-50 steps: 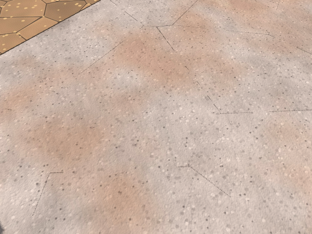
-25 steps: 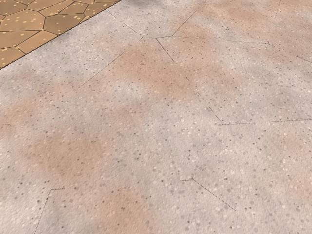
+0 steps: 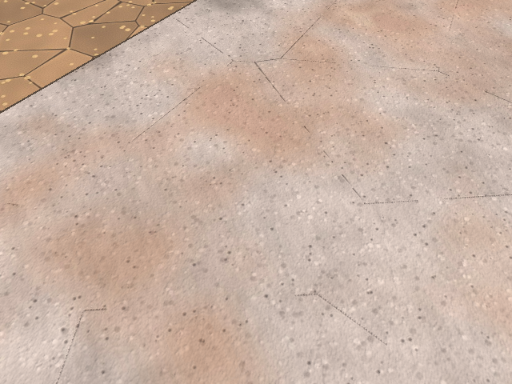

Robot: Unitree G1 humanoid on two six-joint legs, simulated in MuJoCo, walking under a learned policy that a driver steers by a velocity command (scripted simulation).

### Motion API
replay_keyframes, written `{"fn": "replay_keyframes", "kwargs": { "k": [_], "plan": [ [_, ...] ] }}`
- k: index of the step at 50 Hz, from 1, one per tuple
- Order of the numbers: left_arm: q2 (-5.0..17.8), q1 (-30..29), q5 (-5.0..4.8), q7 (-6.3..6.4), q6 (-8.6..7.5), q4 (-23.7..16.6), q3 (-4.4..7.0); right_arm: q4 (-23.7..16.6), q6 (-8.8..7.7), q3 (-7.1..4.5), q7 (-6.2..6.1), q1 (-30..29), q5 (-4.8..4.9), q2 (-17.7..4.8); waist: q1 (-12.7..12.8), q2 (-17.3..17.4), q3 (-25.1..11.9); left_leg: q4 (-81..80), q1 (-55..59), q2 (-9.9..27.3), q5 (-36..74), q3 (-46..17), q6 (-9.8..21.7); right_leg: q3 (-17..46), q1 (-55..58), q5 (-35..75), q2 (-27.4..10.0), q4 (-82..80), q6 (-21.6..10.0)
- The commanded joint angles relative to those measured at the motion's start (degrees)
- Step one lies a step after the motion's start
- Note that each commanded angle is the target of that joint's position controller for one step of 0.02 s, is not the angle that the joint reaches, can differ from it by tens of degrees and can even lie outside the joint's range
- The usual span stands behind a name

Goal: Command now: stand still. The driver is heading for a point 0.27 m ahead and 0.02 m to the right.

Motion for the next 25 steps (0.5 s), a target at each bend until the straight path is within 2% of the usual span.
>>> {"fn": "replay_keyframes", "kwargs": {
  "k": [1,25],
  "plan": [
    [5.9,0.7,0.01,0.24,-0.42,-1.2,0.8,-0.6,-0.46,-0.98,-0.18,2.6,0.05,-5.7,-0.1,0.3,0.3,-6.4,-5.3,1.8,6.0,-1.4,0.6,0.6,3.0,6.0,-0.8,-3.8,-1.5],
    [3.9,5.5,-0.14,0.55,-0.69,-0.4,-0.02,4.4,-0.26,-0.36,-0.22,5.6,0.32,-3.5,-0.5,0.1,1.2,-6.5,-5.6,1.4,6.3,-0.7,0.7,0.0,2.2,6.4,-0.5,-3.8,-1.5]
  ]
}}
